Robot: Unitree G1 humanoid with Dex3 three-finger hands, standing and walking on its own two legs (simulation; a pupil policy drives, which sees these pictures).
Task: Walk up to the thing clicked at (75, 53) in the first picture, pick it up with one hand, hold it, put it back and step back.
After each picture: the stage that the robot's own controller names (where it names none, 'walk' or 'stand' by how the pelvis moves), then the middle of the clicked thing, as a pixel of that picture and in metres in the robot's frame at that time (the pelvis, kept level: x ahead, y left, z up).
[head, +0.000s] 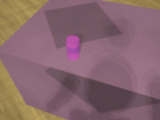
stand; (73, 48) +0.62 +0.07 -0.07
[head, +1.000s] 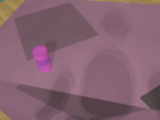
walk; (42, 59) +0.52 +0.23 -0.05
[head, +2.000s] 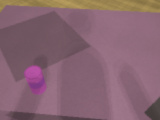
stand; (36, 80) +0.41 +0.21 -0.06
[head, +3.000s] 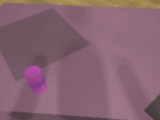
stand; (35, 80) +0.41 +0.21 -0.07
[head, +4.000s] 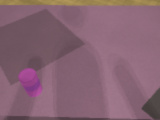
stand; (31, 83) +0.39 +0.23 -0.07
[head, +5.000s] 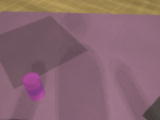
stand; (34, 87) +0.39 +0.22 -0.07
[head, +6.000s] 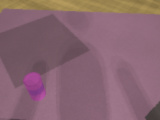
stand; (35, 87) +0.39 +0.21 -0.07
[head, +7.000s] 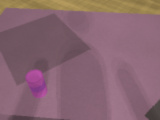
rise first; (37, 84) +0.40 +0.20 -0.07
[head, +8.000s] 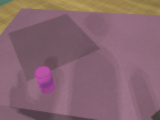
rise first; (45, 80) +0.42 +0.20 -0.07
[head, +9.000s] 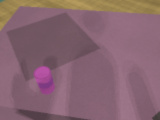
go down; (45, 80) +0.41 +0.20 -0.07
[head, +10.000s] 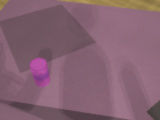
go down; (40, 72) +0.43 +0.18 -0.06
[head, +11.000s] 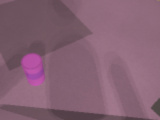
go down; (34, 70) +0.41 +0.17 -0.02
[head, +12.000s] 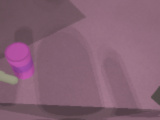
close in; (21, 62) +0.40 +0.18 +0.01
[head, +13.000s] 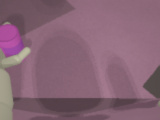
close; (12, 45) +0.47 +0.19 +0.04
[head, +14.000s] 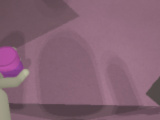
lift; (10, 66) +0.39 +0.20 +0.02
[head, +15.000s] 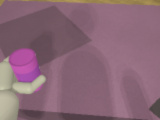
lift; (27, 71) +0.33 +0.17 +0.12
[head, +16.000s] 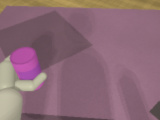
hold; (28, 69) +0.33 +0.17 +0.13
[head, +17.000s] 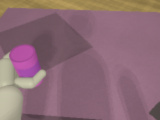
hold; (28, 67) +0.34 +0.17 +0.13
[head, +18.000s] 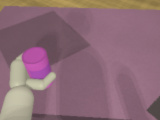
crouch; (39, 69) +0.34 +0.14 +0.12
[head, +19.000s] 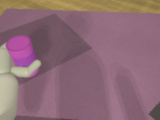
crouch; (24, 57) +0.37 +0.19 +0.14
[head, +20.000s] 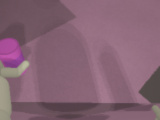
lower; (12, 58) +0.43 +0.19 +0.00
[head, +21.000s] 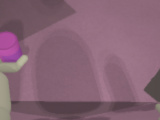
lower; (10, 52) +0.44 +0.20 +0.03
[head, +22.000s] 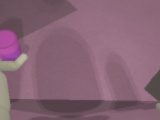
lower; (9, 50) +0.44 +0.20 +0.03
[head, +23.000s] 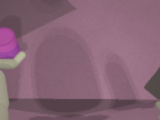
lower; (7, 48) +0.45 +0.20 +0.03
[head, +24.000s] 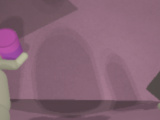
loosen; (10, 49) +0.44 +0.19 +0.03
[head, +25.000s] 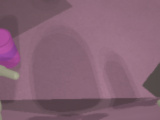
withdraw; (4, 49) +0.44 +0.20 +0.04
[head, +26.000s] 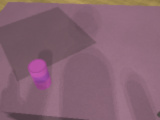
sink last; (40, 75) +0.42 +0.19 -0.02
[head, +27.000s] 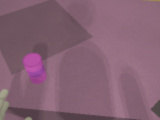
stand; (35, 69) +0.43 +0.20 -0.02
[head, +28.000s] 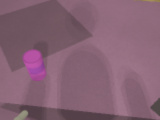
stand; (35, 66) +0.44 +0.20 -0.01
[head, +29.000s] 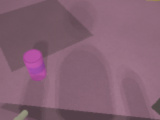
stand; (35, 65) +0.44 +0.20 -0.01
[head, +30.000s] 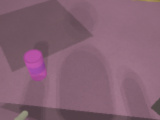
stand; (36, 65) +0.44 +0.20 -0.01
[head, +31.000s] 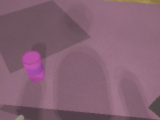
stand; (34, 67) +0.44 +0.20 -0.01
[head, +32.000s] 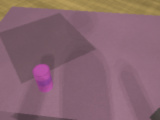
stand; (43, 78) +0.43 +0.18 -0.07
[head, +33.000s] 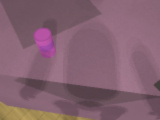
walk; (45, 43) +0.51 +0.17 -0.05
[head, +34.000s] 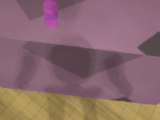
walk; (50, 14) +0.71 +0.17 -0.06
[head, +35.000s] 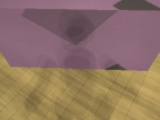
walk; out of the picture +1.01 +0.28 -0.04
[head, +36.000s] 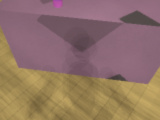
stand; out of the picture +1.10 +0.21 -0.07
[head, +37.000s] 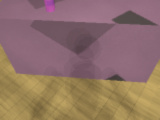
stand; (49, 2) +1.08 +0.25 -0.07
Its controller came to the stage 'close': yes
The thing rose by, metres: 0.20
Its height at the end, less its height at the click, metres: +0.00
